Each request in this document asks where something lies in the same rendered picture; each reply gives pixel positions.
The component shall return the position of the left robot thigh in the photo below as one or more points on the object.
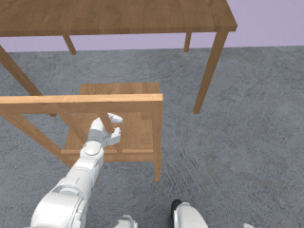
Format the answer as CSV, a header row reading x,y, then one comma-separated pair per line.
x,y
123,222

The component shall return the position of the table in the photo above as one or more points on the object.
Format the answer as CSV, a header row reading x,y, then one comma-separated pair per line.
x,y
27,18

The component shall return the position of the left robot hand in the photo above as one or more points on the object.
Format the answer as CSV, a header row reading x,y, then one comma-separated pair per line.
x,y
97,130

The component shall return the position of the robot right foot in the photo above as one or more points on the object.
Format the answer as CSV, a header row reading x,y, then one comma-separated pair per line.
x,y
174,206

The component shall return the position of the chair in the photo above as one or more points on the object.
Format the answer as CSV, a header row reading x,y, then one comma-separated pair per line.
x,y
139,104

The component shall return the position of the robot left forearm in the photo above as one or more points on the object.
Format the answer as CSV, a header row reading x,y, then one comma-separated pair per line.
x,y
82,176

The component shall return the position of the robot left upper arm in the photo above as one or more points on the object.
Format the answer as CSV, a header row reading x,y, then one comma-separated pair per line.
x,y
59,210

